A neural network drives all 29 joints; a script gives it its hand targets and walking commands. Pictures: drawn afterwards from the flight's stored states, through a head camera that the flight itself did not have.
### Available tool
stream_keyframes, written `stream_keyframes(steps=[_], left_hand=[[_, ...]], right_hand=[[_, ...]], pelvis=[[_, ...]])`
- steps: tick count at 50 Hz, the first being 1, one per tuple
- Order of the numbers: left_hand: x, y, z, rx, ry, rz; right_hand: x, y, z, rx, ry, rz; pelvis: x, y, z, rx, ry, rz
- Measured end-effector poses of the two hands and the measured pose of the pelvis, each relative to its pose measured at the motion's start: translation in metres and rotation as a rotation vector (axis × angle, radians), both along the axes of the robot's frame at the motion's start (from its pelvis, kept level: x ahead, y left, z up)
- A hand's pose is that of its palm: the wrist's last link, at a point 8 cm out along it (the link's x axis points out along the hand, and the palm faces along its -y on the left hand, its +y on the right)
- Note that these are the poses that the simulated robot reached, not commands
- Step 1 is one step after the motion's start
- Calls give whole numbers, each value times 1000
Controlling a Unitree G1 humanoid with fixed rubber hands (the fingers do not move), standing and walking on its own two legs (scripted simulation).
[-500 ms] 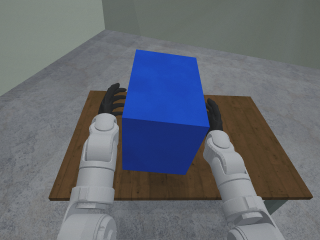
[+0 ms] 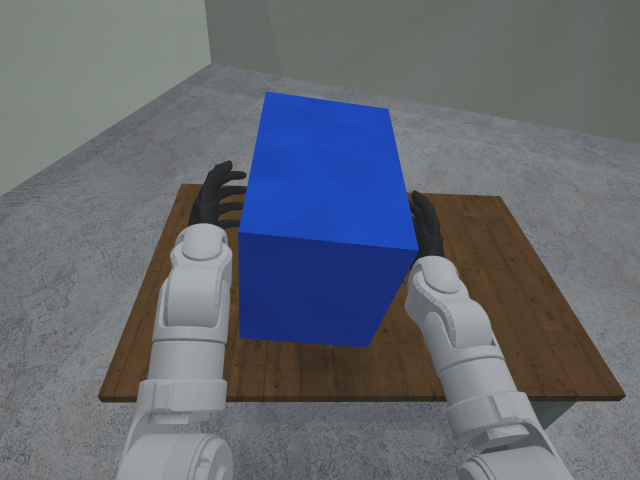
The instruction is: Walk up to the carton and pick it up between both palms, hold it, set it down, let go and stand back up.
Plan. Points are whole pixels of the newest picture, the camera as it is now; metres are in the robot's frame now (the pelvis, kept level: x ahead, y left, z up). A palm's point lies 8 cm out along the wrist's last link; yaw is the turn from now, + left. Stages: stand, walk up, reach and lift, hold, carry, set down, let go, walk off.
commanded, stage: hold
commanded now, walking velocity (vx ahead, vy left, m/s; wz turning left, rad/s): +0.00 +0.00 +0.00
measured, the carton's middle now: (316, 219) +0.43 -0.01 +0.14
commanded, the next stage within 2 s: none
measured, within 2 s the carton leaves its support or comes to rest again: neither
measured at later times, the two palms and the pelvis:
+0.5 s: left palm (193, 219) +0.35 +0.14 +0.20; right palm (420, 250) +0.34 -0.12 +0.16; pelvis -0.01 +0.00 +0.00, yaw +0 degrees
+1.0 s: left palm (188, 219) +0.35 +0.14 +0.20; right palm (416, 251) +0.34 -0.12 +0.16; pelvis -0.01 +0.00 +0.00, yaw +1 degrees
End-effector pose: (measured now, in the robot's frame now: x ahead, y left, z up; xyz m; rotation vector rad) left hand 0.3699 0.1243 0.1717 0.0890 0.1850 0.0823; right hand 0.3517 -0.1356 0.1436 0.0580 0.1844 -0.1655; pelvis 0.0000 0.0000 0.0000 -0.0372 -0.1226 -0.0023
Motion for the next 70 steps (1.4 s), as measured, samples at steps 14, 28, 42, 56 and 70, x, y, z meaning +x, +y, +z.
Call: stream_keyframes(steps=[14,28,42,56,70], left_hand=[[-11,10,17,-6,-10,27],[-16,10,23,-3,-11,31],[-17,14,23,-8,-11,34],[-16,16,23,-6,-19,32],[-17,16,22,-10,-17,30]], right_hand=[[-5,10,13,12,-8,18],[-9,11,16,19,-8,18],[-9,14,16,22,-12,18],[-8,16,15,26,-22,15],[-10,16,14,30,-24,17]], pelvis=[[-9,-1,0,4,-22,-2],[-14,-4,-1,5,-40,5],[-14,-3,0,6,-38,5],[-8,-1,0,2,-40,9],[-8,0,0,2,-48,5]])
